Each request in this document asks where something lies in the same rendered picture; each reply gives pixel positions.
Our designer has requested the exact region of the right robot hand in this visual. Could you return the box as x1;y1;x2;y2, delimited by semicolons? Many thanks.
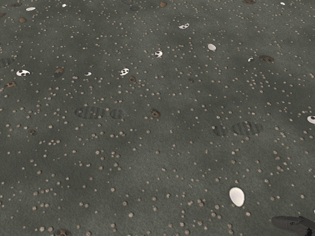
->
272;215;315;236

